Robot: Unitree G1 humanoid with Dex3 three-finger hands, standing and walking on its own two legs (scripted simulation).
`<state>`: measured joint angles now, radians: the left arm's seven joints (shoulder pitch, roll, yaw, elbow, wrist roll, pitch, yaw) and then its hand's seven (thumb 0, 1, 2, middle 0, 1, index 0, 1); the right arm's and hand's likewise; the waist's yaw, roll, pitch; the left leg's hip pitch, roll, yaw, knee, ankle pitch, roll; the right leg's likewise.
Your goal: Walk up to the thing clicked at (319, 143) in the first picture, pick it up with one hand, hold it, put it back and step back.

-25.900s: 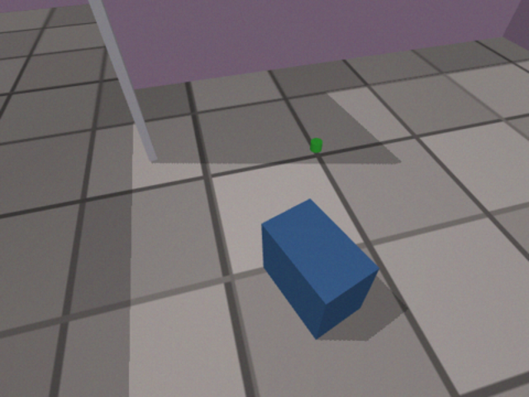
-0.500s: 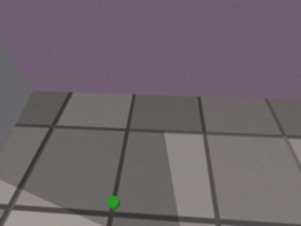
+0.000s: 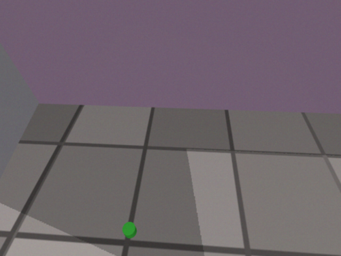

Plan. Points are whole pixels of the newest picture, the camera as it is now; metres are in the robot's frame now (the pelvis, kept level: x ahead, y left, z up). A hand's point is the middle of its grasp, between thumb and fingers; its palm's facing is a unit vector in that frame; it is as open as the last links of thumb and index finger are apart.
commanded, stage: stand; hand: left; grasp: from above
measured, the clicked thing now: (129, 230) +0.42 +0.27 -0.75
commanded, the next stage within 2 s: rise first in 0.46 s
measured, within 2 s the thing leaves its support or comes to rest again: neither
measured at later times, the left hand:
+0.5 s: hand out of the picture +0.07 +0.25 -0.16, palm faces -0.04 -0.94 -0.34, open 7.4 cm
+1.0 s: hand out of the picture +0.13 +0.26 -0.19, palm faces -0.08 -0.91 -0.40, open 12.5 cm
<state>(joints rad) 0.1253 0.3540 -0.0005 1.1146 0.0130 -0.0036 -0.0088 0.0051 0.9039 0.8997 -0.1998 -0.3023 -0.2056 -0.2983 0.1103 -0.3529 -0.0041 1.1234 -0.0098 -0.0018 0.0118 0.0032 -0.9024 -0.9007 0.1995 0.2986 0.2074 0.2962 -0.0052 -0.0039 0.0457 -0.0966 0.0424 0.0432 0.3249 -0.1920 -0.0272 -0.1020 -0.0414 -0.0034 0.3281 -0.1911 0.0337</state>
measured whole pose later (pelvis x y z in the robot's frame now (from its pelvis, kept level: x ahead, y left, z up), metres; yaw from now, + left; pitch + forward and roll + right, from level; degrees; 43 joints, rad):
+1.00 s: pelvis -0.02 +0.00 -0.04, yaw +1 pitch +10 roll -1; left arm 0.05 0.33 0.16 0.88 0.19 0.08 -0.02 0.00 -0.18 0.99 -0.07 -1.00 -0.08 -0.99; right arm 0.26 -0.24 -0.04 0.68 0.02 -0.07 0.00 0.01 -0.89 -0.90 0.20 0.30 0.21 0.30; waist -0.03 0.00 -0.04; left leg -0.60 0.05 0.01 0.80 -0.37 -0.02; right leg -0.58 -0.04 -0.01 0.77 -0.36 0.03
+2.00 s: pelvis -0.10 +0.00 -0.35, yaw -2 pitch +34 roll -4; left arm -0.49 0.61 0.18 0.96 0.93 -0.23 0.13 0.00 -0.51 1.01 -0.08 -1.08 -0.08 -1.07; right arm 0.11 -0.28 -0.06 0.72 -0.04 -0.10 0.07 0.01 -0.88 -0.90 0.20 0.30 0.21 0.30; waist -0.05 0.01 -0.13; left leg -2.01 0.04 -0.11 2.09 -0.67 -0.04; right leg -1.97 -0.02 -0.01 2.04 -0.67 0.04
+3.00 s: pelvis -0.10 +0.01 -0.45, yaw -5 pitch +33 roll -8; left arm -0.86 0.80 0.18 1.40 1.29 -0.29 0.38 0.00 -0.52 0.99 -0.08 -1.01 -0.10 -1.00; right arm 0.11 -0.26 0.03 0.76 -0.17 -0.03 0.14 0.00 -0.91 -0.90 0.20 0.30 0.21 0.30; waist -0.20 -0.03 -0.05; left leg -2.31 0.01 -0.16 2.42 -0.70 -0.02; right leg -2.23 0.00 -0.02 2.33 -0.69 0.07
